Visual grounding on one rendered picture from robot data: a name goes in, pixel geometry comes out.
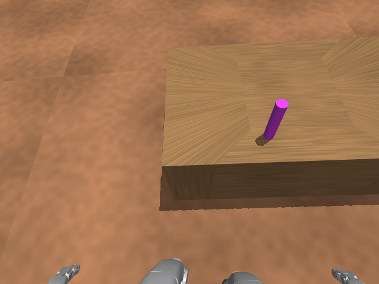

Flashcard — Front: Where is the left robot hand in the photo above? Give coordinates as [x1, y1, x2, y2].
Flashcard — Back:
[47, 264, 80, 284]

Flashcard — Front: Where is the right robot hand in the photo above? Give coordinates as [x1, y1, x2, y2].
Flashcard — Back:
[332, 269, 365, 284]

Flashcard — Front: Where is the can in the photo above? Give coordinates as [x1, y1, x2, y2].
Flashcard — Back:
[264, 99, 288, 140]

